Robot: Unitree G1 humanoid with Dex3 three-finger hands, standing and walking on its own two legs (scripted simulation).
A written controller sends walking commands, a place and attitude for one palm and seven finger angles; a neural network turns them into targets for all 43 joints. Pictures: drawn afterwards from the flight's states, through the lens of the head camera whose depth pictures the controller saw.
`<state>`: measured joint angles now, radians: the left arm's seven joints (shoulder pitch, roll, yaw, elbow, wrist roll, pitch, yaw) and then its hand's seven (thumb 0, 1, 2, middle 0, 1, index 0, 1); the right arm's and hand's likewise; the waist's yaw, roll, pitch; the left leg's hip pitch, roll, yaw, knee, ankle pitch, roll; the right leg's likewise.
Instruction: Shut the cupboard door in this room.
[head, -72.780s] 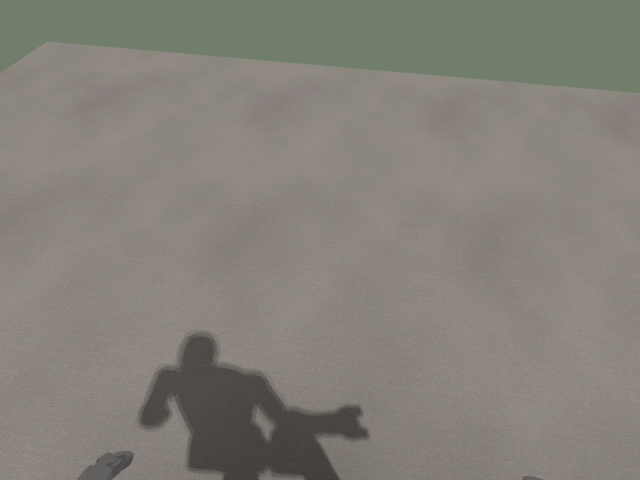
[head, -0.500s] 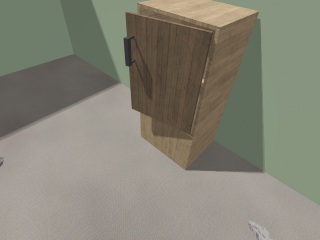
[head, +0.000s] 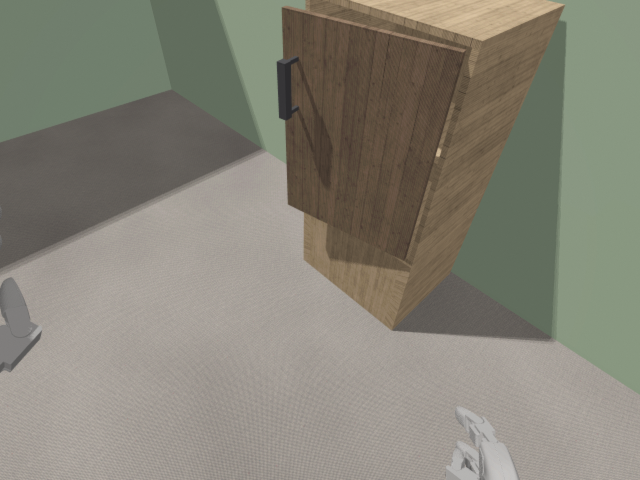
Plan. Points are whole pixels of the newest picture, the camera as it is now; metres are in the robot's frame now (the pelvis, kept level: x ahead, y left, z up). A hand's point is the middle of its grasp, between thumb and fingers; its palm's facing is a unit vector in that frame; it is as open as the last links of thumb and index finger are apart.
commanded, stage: stop stepping back and stand still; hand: left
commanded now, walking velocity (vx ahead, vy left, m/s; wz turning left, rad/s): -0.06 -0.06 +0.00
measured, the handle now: (289, 88) +0.99 +0.12 +0.05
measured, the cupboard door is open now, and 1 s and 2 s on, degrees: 11 11 11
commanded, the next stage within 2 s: let the arm hang, fingers relaxed in 0.18 s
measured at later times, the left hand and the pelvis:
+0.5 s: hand out of the picture +0.13 +0.23 -0.11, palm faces -0.05 -0.95 -0.31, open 7.4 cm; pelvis -0.02 +0.02 +0.00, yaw +0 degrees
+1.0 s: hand out of the picture -0.07 +0.25 -0.16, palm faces +0.03 -0.96 -0.29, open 7.4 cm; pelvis -0.04 +0.03 +0.01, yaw +1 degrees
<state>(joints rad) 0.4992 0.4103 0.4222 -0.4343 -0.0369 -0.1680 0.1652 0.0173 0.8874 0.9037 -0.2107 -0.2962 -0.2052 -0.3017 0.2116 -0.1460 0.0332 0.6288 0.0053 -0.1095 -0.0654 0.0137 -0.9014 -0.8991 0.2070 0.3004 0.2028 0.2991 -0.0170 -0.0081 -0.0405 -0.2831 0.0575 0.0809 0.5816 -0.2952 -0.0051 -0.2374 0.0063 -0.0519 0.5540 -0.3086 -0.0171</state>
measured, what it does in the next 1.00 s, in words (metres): stands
